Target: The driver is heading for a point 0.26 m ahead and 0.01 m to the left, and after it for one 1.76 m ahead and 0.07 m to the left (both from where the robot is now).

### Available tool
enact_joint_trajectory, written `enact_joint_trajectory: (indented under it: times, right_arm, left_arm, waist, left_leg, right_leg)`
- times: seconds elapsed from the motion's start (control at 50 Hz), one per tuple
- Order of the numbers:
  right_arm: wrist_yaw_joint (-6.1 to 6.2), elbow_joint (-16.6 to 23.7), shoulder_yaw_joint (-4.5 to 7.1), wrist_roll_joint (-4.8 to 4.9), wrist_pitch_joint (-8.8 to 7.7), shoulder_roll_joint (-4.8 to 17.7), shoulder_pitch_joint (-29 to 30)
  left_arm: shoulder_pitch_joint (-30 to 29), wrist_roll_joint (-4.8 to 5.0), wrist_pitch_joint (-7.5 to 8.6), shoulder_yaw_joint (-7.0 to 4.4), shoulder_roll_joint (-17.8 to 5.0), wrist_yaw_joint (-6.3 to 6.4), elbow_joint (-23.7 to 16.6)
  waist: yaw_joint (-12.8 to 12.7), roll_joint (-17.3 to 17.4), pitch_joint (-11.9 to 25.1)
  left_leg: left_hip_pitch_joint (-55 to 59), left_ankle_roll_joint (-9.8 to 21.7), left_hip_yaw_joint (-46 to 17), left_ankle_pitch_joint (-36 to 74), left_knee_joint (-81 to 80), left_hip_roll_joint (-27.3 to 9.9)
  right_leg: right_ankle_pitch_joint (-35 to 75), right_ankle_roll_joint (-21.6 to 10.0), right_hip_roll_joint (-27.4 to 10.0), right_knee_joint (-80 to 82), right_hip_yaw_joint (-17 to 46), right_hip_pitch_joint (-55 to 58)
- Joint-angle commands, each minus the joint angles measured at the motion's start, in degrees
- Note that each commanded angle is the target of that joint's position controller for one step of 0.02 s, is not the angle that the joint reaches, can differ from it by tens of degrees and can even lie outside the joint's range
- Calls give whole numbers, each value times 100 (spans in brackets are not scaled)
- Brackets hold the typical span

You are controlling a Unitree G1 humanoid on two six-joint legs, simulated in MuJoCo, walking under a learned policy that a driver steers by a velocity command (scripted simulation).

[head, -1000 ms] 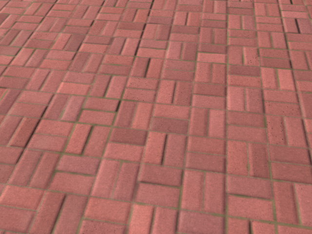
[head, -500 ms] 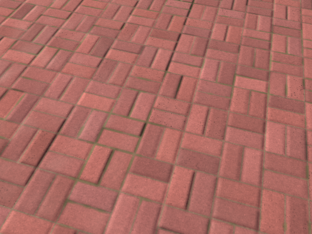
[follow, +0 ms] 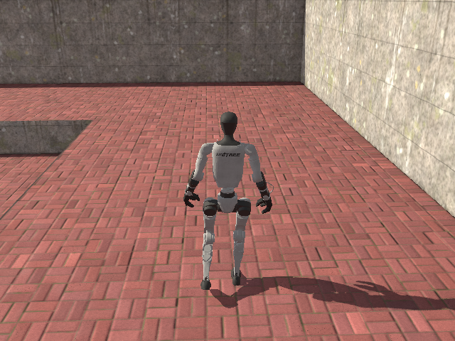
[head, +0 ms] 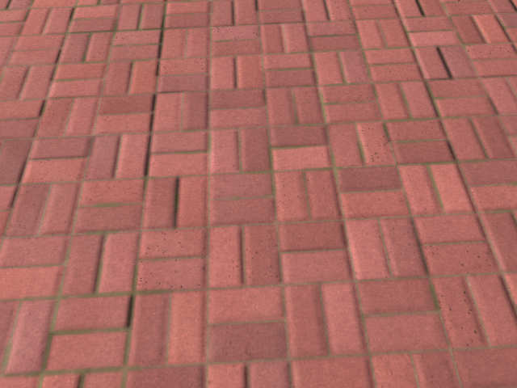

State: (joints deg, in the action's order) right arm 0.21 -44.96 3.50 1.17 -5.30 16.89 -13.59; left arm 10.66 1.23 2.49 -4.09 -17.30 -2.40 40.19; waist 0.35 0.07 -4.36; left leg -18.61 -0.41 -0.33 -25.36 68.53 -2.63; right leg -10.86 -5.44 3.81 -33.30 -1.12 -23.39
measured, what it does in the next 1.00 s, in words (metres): walks ahead: left foot, then right foot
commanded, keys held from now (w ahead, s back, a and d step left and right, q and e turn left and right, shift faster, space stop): w+e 0.04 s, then e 0.20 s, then no key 0.02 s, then q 0.74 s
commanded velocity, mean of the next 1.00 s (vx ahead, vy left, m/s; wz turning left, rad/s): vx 0.14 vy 0.00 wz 0.04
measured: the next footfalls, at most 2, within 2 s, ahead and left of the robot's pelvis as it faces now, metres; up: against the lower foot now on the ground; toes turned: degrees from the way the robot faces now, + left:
left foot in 0.34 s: +0.37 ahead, +0.10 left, +0.00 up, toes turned -14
right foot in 0.74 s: +0.29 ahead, -0.12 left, +0.00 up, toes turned +4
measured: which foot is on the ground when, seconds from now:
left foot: up 0.00-0.32, down 0.34-0.76, up 0.78-1.00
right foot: down 0.00-0.36, up 0.38-0.72, down 0.74-1.00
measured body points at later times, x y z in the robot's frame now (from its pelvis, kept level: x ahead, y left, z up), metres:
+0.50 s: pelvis +0.21 +0.04 +0.00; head +0.25 +0.04 +0.45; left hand +0.38 +0.28 -0.11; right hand +0.33 -0.24 -0.10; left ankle +0.33 +0.11 -0.73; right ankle +0.12 -0.09 -0.67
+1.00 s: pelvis +0.24 -0.01 +0.02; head +0.27 -0.02 +0.47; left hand +0.35 +0.28 -0.08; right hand +0.41 -0.29 -0.09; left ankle +0.23 +0.14 -0.66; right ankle +0.25 -0.12 -0.73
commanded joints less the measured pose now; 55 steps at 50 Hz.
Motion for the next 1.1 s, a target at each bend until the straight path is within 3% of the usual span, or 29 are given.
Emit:
enact_joint_trajectory:
  times: [0.02, 0.08, 0.12, 0.18, 0.24, 0.28, 0.32, 0.34, 0.36, 0.38, 0.4, 0.42, 0.44, 0.48, 0.52, 0.56, 0.66, 0.72, 0.74, 0.76, 0.78, 0.8, 0.82, 0.86, 0.9, 0.96, 1.02, 1.1]
  right_arm:
    - [20, 576, 186, -129, -221, 776, 209]
    - [34, 595, 167, -214, -36, 614, 186]
    - [63, 700, 113, -249, 18, 466, 488]
    - [11, 801, 26, -204, 23, 286, 998]
    - [-66, 906, 54, -129, 36, 411, 1333]
    - [-116, 828, 110, -156, 1, 573, 1145]
    - [-151, 673, 139, -234, -93, 613, 693]
    - [-141, 625, 139, -340, -155, 673, 480]
    - [-131, 678, 138, -464, -177, 915, 372]
    - [-153, 535, 57, -468, -101, 620, 296]
    - [-206, 537, -11, -206, -28, 367, 379]
    - [-235, 554, -38, -106, 51, 309, 520]
    - [-247, 583, -25, -92, 137, 422, 663]
    - [-196, 662, 106, -115, 280, 831, 886]
    - [-114, 678, 166, -136, 378, 885, 828]
    - [-39, 700, 200, -100, 433, 867, 778]
    - [74, 738, 277, -33, 595, 864, 738]
    - [145, 786, 292, 37, 722, 861, 830]
    - [165, 781, 264, 48, 745, 767, 717]
    - [159, 902, 210, 32, 728, 559, 770]
    - [139, 991, 243, 38, 665, 616, 753]
    - [123, 835, 368, -56, 632, 962, 449]
    - [110, 650, 427, -18, 665, 1029, 187]
    - [149, 505, 393, -32, 789, 822, -2]
    - [117, 646, 319, 26, 833, 650, 215]
    - [54, 963, 228, 59, 824, 536, 716]
    - [-42, 1143, 155, 27, 829, 466, 813]
    - [-121, 1227, 209, 26, 892, 605, 684]
  left_arm:
    - [253, -94, 131, -159, -624, 79, -402]
    - [195, -107, 152, -195, -774, 174, -428]
    - [286, -92, 99, -245, -923, 273, -359]
    - [484, -14, -68, -269, -940, 382, -268]
    - [658, 7, -197, -274, -917, 438, -196]
    - [597, -32, -221, -232, -774, 476, -192]
    - [397, -79, -193, -153, -556, 487, -190]
    - [484, -130, -154, -78, -338, 466, -176]
    - [1078, -258, -108, 19, -76, 443, -170]
    - [1901, -192, -131, 61, -87, 406, 47]
    - [1799, -172, -208, -16, -564, 386, 113]
    - [1119, -147, -313, -88, -753, 403, 49]
    - [727, -158, -409, -117, -763, 430, -13]
    - [408, -145, -505, -145, -712, 471, -114]
    - [395, -130, -459, -101, -481, 532, -57]
    - [405, -130, -406, -88, -384, 560, 10]
    - [185, -104, -276, -87, -353, 496, -16]
    - [440, -98, -156, -118, -375, 402, 87]
    - [538, -130, -133, -172, -555, 401, 96]
    - [612, -275, -148, -280, -1050, 433, 68]
    - [310, -437, -158, -319, -1220, 428, -5]
    - [-83, -476, -120, -210, -882, 446, -200]
    - [-376, -381, -100, -146, -659, 477, -285]
    - [-508, -183, -89, -90, -534, 496, -304]
    - [-332, -185, -147, -79, -552, 514, -252]
    - [26, -213, -247, -140, -700, 557, -174]
    - [-43, -185, -301, -231, -936, 517, -194]
    - [-119, -68, -291, -297, -1072, 408, -161]
  waist:
    - [-43, -192, 777]
    - [101, -178, 604]
    - [58, -198, 507]
    - [-183, -473, 696]
    - [-308, -594, 782]
    - [-230, -656, 864]
    - [0, -678, 972]
    - [78, -461, 1200]
    - [-189, 492, 1807]
    - [-430, 1485, 2262]
    - [-374, 1090, 2065]
    - [-165, 693, 1533]
    - [-125, 484, 1206]
    - [-158, 604, 729]
    - [-126, 793, 766]
    - [-97, 852, 981]
    - [-5, 907, 1032]
    - [-210, 884, 955]
    - [-231, 703, 954]
    - [-171, -335, 803]
    - [-74, -1610, 607]
    - [41, -1160, 617]
    - [198, -773, 624]
    - [171, -600, 553]
    - [32, -692, 477]
    - [-288, -879, 571]
    - [-338, -974, 688]
    - [-269, -1079, 726]
  left_leg:
    - [-1885, 62, -517, 716, -195, -421]
    - [-1553, -235, -316, 962, -816, -315]
    - [-1437, -400, -171, 1460, -1594, -106]
    - [-890, -440, -100, 2587, -2900, 281]
    - [-722, -396, -270, 2826, -3591, 476]
    - [-699, -258, -407, 2775, -3875, 373]
    - [-211, 21, -306, 3119, -4301, 265]
    - [505, 212, -383, 4253, -4582, 34]
    - [1883, 761, -1430, 6532, -4152, -903]
    - [2575, 1771, -2869, 6650, -4248, -1820]
    - [2226, 1874, -3391, 4696, -4573, -1783]
    - [1846, 1654, -3141, 3350, -4734, -1466]
    - [1458, 1461, -2971, 2448, -4904, -1231]
    - [707, 1226, -2682, 1550, -5190, -922]
    - [528, 1121, -2346, 1511, -5285, -622]
    - [563, 1151, -2302, 1528, -5267, -550]
    - [468, 1171, -2582, 1108, -5291, -516]
    - [132, 934, -2585, 964, -5055, -300]
    - [-239, 704, -2432, 643, -4790, -93]
    - [-1067, 362, -1714, 68, -3832, 418]
    - [-1482, 93, -724, -698, -2395, 1070]
    - [-1422, -78, -884, -738, -1206, 754]
    - [-1396, -152, -854, -463, -711, 733]
    - [-1694, -372, -764, 5, -55, 638]
    - [-1788, -529, -498, 229, -115, 541]
    - [-1872, -671, -285, 347, -962, 293]
    - [-1195, -604, 6, 233, -1805, 114]
    - [-472, -344, 357, 386, -2822, 191]
  right_leg:
    - [777, -1136, -1494, 1868, 2480, 1982]
    - [2605, -1174, -1315, 1936, 1870, 1270]
    - [3487, -994, -1040, 1757, 1396, 942]
    - [3192, -602, -689, 1453, 1167, 783]
    - [2445, -450, -815, 1159, 1660, 1067]
    - [2229, -393, -1020, 790, 1933, 1508]
    - [2391, -244, -1009, 197, 1923, 1704]
    - [2276, -41, -662, -344, 1729, 1626]
    - [269, 224, -153, -1480, 1470, 909]
    - [-2667, 619, 138, -2517, 1228, 143]
    - [-2813, 797, -164, -2757, 1169, -134]
    - [-2557, 925, -265, -2899, 1054, -396]
    - [-2349, 993, -299, -2866, 916, -525]
    - [-2085, 990, -339, -2338, 760, -404]
    - [-1923, 966, -208, -1704, 584, -52]
    - [-1620, 950, -149, -1353, 579, 189]
    - [-1033, 868, -112, -504, 647, 503]
    - [-253, 663, -82, 740, 477, 1200]
    - [-92, 496, -434, 1128, 682, 1653]
    - [-413, -27, -1484, 1587, 1791, 1875]
    - [393, -742, -2394, 1957, 2891, 1424]
    - [1022, -915, -2542, 1827, 2736, 1254]
    - [1358, -701, -2238, 1651, 2169, 1268]
    - [1829, -489, -1912, 1420, 1502, 1583]
    - [2225, -553, -1742, 1390, 1035, 1713]
    - [2327, -696, -1882, 1356, 897, 2330]
    - [2430, -727, -2018, 1328, 642, 2183]
    - [2502, -647, -2153, 1111, 428, 2003]
Velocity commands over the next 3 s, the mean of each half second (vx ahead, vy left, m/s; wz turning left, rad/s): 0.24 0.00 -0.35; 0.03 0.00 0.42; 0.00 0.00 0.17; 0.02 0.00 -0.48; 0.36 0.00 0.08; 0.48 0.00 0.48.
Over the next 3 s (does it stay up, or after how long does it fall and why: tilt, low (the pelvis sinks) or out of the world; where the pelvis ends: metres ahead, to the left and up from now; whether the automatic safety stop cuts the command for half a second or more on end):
stays up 0.67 0.01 0.01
